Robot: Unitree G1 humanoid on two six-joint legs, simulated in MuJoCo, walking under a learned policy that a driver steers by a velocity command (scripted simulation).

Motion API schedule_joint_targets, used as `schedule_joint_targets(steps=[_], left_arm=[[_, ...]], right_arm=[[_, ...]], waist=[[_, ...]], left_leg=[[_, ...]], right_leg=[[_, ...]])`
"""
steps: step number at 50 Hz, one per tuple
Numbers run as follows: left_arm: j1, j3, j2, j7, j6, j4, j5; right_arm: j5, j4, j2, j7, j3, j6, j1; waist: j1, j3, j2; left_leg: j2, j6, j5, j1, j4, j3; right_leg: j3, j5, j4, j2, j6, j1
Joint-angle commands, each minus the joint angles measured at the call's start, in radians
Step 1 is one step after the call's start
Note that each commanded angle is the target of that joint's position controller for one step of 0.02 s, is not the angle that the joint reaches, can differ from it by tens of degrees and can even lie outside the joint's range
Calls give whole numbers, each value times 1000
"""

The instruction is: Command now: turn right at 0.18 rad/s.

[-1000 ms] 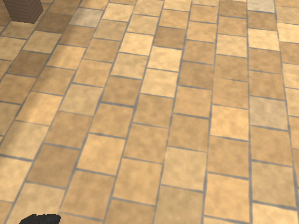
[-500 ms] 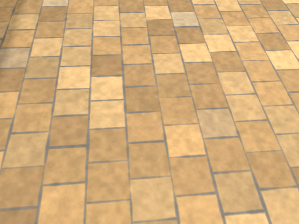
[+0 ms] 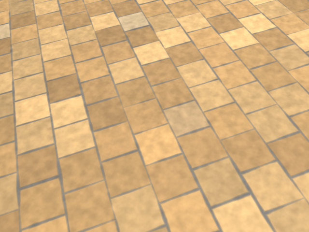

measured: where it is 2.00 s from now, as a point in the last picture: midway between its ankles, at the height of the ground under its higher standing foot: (172, 226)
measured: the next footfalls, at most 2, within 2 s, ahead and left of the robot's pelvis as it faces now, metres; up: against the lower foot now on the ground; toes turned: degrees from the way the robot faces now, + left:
left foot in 0.16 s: +0.04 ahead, +0.15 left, +0.00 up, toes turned -1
left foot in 1.66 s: +0.43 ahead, +0.14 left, +0.00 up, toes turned +1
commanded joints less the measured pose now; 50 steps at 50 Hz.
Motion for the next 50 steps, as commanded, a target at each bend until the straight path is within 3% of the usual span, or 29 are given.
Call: schedule_joint_targets(steps=[1,4,6,7,8,9,10,11,14,24,48,50], left_arm=[[-31,35,141,7,-13,-48,2],[-24,34,148,-1,-9,-24,3],[-48,23,127,-4,-11,-8,-7],[-37,17,111,-6,-14,7,-12],[-2,11,93,-8,-24,20,-1],[37,16,104,-16,-35,25,11],[17,17,103,-16,-35,34,12],[-23,19,119,-14,-32,38,11],[-36,21,101,-4,-12,48,4],[-1,26,86,8,-10,139,-2],[12,21,82,23,-13,366,-9],[39,23,84,25,-11,388,-17]], right_arm=[[0,-71,-33,5,4,-13,-41],[7,-67,-52,7,2,-14,-37],[4,-46,-37,9,6,-20,0],[-7,-36,-33,12,11,-25,21],[-21,-35,-66,10,9,-30,33],[-20,-37,-133,7,-5,-31,22],[-11,-26,-106,16,-5,-34,4],[-13,-34,-62,23,7,-39,-10],[-17,-20,-40,23,17,-56,-12],[-12,25,-37,9,27,-59,20],[-6,206,-21,-2,40,-52,69],[1,228,-23,-7,38,-47,93]], waist=[[20,-112,-180],[32,-85,-182],[-1,-72,-160],[-19,-70,-131],[-6,-93,-80],[45,-93,23],[35,-93,69],[11,-70,41],[7,-52,31],[3,-37,-48],[6,-8,-45],[9,-14,-44]], left_leg=[[21,1,8,61,-166,-22],[9,10,-14,136,-298,-13],[-1,26,97,227,-476,-3],[3,41,249,311,-601,-12],[56,59,409,399,-605,-73],[94,95,483,405,-541,-89],[75,126,336,321,-540,-80],[58,121,259,285,-558,-73],[41,90,249,264,-564,-59],[22,93,234,267,-559,-46],[-10,97,229,274,-594,-23],[-37,113,-37,261,-585,-4]], right_leg=[[183,365,-106,-232,-173,111],[233,286,-108,-245,-190,82],[238,240,-90,-224,-165,50],[228,208,-86,-202,-129,19],[212,142,-71,-168,-76,-15],[150,60,-58,-103,-35,-35],[94,8,-57,-57,0,19],[88,3,-36,-51,13,36],[91,69,-20,-58,0,41],[90,111,-24,-61,14,54],[65,130,-53,-56,24,76],[40,-163,-45,-26,8,57]])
